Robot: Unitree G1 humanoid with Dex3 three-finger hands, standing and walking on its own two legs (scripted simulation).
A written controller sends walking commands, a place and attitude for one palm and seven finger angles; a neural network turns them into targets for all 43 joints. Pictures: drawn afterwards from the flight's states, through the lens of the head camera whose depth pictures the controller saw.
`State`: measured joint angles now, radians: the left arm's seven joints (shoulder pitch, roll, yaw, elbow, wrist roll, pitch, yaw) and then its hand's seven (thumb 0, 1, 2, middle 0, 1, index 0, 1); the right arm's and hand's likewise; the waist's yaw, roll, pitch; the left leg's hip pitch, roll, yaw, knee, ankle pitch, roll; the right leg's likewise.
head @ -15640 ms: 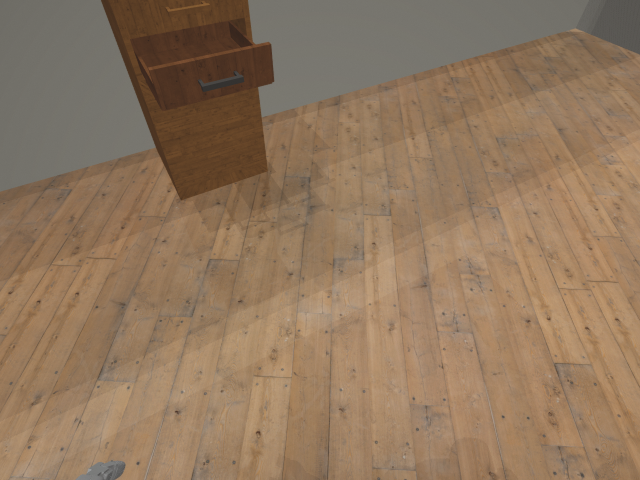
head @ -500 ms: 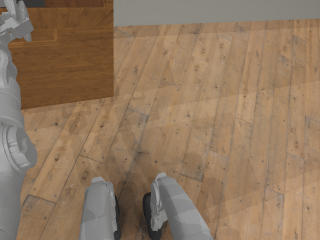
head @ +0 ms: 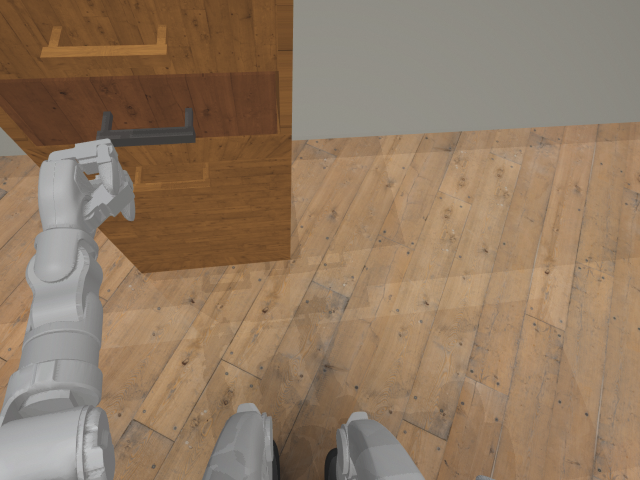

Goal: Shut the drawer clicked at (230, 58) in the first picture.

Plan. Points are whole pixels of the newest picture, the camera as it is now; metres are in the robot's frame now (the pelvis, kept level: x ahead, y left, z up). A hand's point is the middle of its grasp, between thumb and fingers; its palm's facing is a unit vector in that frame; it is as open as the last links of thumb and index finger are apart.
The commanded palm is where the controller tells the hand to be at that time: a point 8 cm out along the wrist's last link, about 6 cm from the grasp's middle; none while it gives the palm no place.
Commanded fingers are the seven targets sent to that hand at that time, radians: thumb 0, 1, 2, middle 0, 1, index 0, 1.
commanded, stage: draw the hand back to the body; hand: left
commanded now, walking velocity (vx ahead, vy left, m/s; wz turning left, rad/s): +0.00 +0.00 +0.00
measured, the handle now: (148, 126) +0.60 +0.25 -0.03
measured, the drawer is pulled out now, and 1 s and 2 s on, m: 0.00 0.00 0.00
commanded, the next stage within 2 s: step back with the hand held close in 1.08 s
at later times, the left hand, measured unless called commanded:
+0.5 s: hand (2, 267) +0.30 +0.24 +0.16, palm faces +0.29 -0.91 -0.28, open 3.3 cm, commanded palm +0.25 +0.28 +0.18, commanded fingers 0.00 0.90 0.90 -1.40 -1.60 -1.40 -1.60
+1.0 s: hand out of the picture +0.18 +0.25 +0.27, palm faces +0.44 -0.80 -0.41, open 3.3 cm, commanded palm +0.14 +0.29 +0.28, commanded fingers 0.00 0.90 0.90 -1.40 -1.60 -1.40 -1.60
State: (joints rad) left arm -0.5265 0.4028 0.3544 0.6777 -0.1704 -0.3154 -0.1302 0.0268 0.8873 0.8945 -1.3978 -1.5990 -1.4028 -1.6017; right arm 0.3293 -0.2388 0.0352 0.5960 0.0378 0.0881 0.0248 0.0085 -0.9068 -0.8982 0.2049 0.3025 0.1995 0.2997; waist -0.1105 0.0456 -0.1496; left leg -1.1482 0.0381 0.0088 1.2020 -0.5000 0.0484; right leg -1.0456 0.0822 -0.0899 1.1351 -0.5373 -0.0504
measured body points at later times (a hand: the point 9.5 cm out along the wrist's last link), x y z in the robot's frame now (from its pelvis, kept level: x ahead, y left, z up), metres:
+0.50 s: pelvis +0.03 +0.01 +0.09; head +0.03 +0.00 +0.54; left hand +0.28 +0.29 +0.18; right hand +0.22 -0.21 +0.00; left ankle +0.03 +0.09 -0.64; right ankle -0.01 -0.09 -0.64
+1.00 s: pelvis +0.03 +0.00 +0.10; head +0.00 -0.03 +0.55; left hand +0.16 +0.29 +0.30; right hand +0.23 -0.21 +0.02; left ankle +0.03 +0.09 -0.64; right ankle -0.01 -0.09 -0.64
